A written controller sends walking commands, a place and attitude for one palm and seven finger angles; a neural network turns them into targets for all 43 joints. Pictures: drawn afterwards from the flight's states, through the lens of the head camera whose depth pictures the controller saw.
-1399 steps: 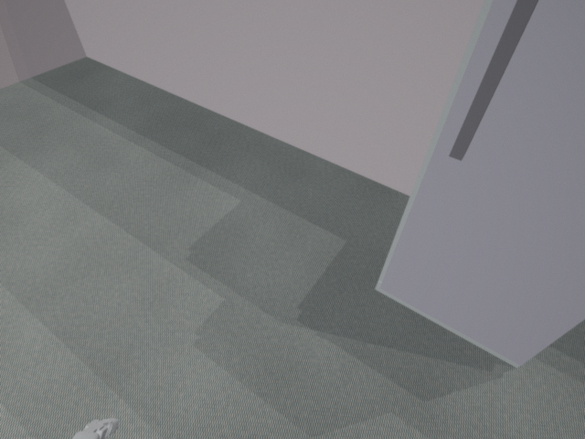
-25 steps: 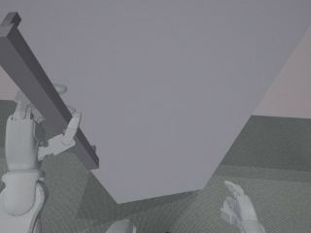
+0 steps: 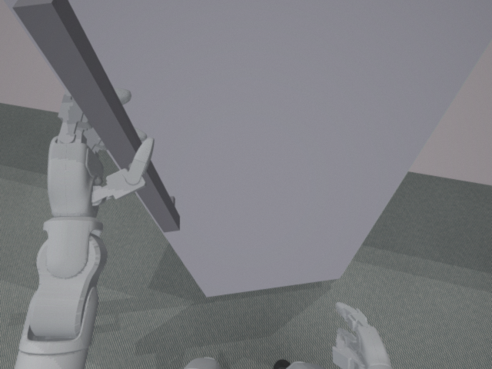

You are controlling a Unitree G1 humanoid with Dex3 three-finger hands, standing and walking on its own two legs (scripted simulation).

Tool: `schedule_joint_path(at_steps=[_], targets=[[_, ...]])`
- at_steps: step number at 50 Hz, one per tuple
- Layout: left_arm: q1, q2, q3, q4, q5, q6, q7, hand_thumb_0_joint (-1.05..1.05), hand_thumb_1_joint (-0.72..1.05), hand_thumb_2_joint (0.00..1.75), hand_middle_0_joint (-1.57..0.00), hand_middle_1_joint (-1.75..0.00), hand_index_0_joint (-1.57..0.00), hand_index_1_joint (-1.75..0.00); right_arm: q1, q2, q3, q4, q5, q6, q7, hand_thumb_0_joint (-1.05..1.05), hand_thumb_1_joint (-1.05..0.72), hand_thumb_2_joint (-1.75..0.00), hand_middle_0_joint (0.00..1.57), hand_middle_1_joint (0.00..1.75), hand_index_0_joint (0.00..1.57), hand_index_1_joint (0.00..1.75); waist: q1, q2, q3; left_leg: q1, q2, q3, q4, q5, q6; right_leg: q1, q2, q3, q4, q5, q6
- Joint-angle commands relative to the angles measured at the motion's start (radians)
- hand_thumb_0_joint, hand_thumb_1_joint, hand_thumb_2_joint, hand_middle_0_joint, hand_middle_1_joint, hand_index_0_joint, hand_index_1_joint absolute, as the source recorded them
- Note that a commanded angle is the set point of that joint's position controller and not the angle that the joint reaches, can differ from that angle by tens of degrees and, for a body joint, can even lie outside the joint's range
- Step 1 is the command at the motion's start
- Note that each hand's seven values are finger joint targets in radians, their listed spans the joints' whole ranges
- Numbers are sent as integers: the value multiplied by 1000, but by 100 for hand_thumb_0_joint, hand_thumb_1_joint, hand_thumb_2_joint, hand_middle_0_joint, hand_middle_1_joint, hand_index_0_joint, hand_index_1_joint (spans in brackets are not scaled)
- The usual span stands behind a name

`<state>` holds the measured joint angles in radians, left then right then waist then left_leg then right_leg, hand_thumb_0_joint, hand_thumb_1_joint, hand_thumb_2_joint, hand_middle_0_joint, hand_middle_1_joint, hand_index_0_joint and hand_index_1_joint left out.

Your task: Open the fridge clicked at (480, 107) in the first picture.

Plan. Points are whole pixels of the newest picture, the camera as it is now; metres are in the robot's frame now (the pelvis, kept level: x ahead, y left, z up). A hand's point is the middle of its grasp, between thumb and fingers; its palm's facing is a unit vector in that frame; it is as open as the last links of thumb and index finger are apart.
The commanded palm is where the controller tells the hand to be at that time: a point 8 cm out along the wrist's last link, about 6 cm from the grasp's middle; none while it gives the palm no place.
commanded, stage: walk backward, drawing the door open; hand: left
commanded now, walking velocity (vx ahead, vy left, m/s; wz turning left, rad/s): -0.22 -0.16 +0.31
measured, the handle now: (134, 144) +0.36 +0.16 +0.19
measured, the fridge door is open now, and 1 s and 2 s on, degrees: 22 58 69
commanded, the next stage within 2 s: stop walking and hold the door back in 1.24 s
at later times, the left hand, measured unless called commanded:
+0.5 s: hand (163, 292) +0.18 +0.08 +0.20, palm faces +0.28 -0.93 -0.24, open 8.3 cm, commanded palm +0.13 +0.12 +0.20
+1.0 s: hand out of the picture +0.09 -0.02 +0.20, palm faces +0.66 -0.73 -0.20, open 8.5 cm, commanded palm +0.04 +0.00 +0.19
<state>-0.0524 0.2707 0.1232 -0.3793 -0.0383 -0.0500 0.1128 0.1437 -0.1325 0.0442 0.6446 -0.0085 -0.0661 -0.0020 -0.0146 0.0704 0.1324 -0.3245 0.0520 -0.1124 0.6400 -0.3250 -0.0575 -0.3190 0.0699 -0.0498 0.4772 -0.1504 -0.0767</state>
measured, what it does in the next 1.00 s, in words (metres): steps to the right, turning left: left foot, then right foot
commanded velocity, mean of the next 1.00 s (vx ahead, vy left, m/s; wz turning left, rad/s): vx -0.12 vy -0.36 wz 0.72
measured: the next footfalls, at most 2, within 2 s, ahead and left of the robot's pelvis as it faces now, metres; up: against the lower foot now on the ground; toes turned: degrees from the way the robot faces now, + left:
left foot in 0.34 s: -0.12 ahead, +0.05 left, +0.00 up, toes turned +16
right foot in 0.62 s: +0.02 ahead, -0.31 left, +0.00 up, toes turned +23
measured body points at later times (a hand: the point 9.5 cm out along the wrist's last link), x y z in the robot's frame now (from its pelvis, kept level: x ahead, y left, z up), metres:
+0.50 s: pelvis -0.09 -0.12 +0.01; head -0.04 -0.11 +0.46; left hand +0.15 +0.13 +0.21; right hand +0.11 -0.28 -0.10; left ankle -0.16 +0.04 -0.73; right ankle -0.01 -0.23 -0.66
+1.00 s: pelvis -0.07 -0.31 -0.01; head -0.02 -0.26 +0.44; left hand +0.05 +0.01 +0.21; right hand +0.25 -0.37 -0.08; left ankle -0.14 -0.23 -0.73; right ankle +0.00 -0.36 -0.69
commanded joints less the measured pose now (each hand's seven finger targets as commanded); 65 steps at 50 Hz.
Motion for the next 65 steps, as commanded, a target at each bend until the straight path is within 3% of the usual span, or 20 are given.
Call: schedule_joint_path(at_steps=[1,11,15,16,17,18,23,29,31,32,35,44,46,47,49,54,58,61,63,65], targets=[[-125,195,172,-306,0,-139,10,0,90,90,-45,-140,-45,-140,-92,-126,-87,-195,14,-45,-37,0,-90,-90,20,30,20,30,51,-303,-502,-79,-93,9,472,-233,47,308,-406,239,-124,590,-6],[-185,120,63,-401,31,-122,18,0,90,90,-45,-140,-45,-140,-80,-120,-65,-229,-12,3,-58,0,-90,-90,20,30,20,30,21,-218,-443,-22,-74,215,170,-202,60,290,-342,113,-288,36,-45],[-210,90,-2,-428,27,-111,2,0,90,90,-45,-140,-45,-140,41,-127,-71,-222,10,-21,-52,0,-90,-90,20,30,20,30,-55,-137,-425,258,-74,310,-389,18,67,166,-132,-110,-195,45,233],[-224,85,-34,-434,16,-126,-10,0,90,90,-45,-140,-45,-140,18,-176,-87,-243,2,-25,-54,0,-90,-90,20,30,20,30,-76,143,-365,308,132,28,-617,82,131,39,-28,-125,142,-1,291],[-234,75,-35,-381,35,-137,-9,0,90,90,-45,-140,-45,-140,-61,-178,-95,-295,-28,-37,-46,0,-90,-90,20,30,20,30,-27,315,-305,201,485,-430,-503,289,268,-178,-77,71,581,-302,190],[-210,81,-14,-307,65,-135,-19,0,90,90,-45,-140,-45,-140,-78,-167,-95,-267,-26,-40,-42,0,-90,-90,20,30,20,30,15,102,-246,145,576,-491,-443,497,330,-229,-98,193,764,-308,109],[-247,-7,-73,-307,48,-107,-57,0,90,90,-45,-140,-45,-140,-64,-196,-129,-172,3,-60,-24,0,-90,-90,20,30,20,30,9,40,-192,214,273,-49,-271,607,159,-203,-84,88,479,-202,129],[-258,53,3,-364,29,-134,-46,0,90,90,-45,-140,-45,-140,-106,-170,-125,-160,22,-87,-24,0,-90,-90,20,30,20,30,8,174,-342,190,191,-105,-183,536,120,190,-26,2,-49,-123,163],[-239,142,67,-396,28,-143,-39,0,90,90,-45,-140,-45,-140,-71,-135,-116,-147,42,-80,-24,0,-90,-90,20,30,20,30,-3,-76,-377,99,2,53,-3,155,46,373,-128,9,-224,163,123],[-210,197,97,-412,30,-138,-33,0,90,90,-45,-140,-45,-140,-107,-104,-110,-172,46,-65,-22,0,-90,-90,20,30,20,30,14,-353,-407,-129,-65,130,231,-251,61,467,-334,124,-121,473,27],[-159,149,118,-425,21,-139,-45,0,90,90,-45,-140,-45,-140,-155,-110,-118,-164,21,-74,-58,0,-90,-90,20,30,20,30,38,-407,-410,-182,-30,84,714,-319,31,290,-411,126,-51,532,-83],[-197,60,1,-464,10,-129,-23,0,90,90,-45,-140,-45,-140,-66,-115,-102,-215,-6,-34,-88,0,-90,-90,20,30,20,30,-19,-147,-422,141,-16,266,-199,71,31,242,-303,-57,176,535,-45],[-190,32,-47,-451,11,-145,-30,0,90,90,-45,-140,-45,-140,-55,-185,-138,-233,-8,-41,-89,0,-90,-90,20,30,20,30,-34,161,-410,625,399,-274,-308,884,171,-326,-117,-68,530,-222,104],[-212,50,-35,-433,53,-165,-41,0,90,90,-45,-140,-45,-140,-39,-184,-126,-215,-20,-46,-67,0,-90,-90,20,30,20,30,-16,124,-402,657,537,-467,-261,1173,269,-421,-90,65,651,-470,124],[-293,106,4,-508,59,-156,-61,0,90,90,-45,-140,-45,-140,-119,-159,-112,-214,-9,-54,-45,0,-90,-90,20,30,20,30,-15,-3,-329,563,471,-334,-254,1003,243,-476,-114,111,692,-372,112],[-198,42,8,-382,38,-112,-62,0,90,90,-45,-140,-45,-140,-88,-183,-140,-154,4,-60,-39,0,-90,-90,20,30,20,30,8,168,-330,265,277,6,-241,643,137,-134,-105,92,430,-158,129],[-196,72,45,-359,17,-109,-47,0,90,90,-45,-140,-45,-140,-101,-176,-123,-178,30,-70,-38,0,-90,-90,20,30,20,30,7,232,-344,138,222,-2,-239,403,140,112,-38,-13,172,-173,151],[-185,161,125,-349,11,-108,-28,0,90,90,-45,-140,-45,-140,-94,-144,-106,-177,47,-63,-42,0,-90,-90,20,30,20,30,17,-30,-353,49,53,91,-8,82,70,273,-100,-15,-142,6,150],[-150,271,213,-392,11,-98,-14,0,90,90,-45,-140,-45,-140,-161,-102,-98,-195,38,-57,-56,0,-90,-90,20,30,20,30,58,-480,-360,-172,-76,141,574,-372,40,182,-453,254,-202,172,-33],[-158,265,248,-409,7,-104,-14,0,90,90,-45,-140,-45,-140,-149,-123,-98,-162,31,-44,-64,0,-90,-90,20,30,20,30,40,-391,-368,-213,-8,107,766,-316,34,149,-462,182,-155,61,-81]])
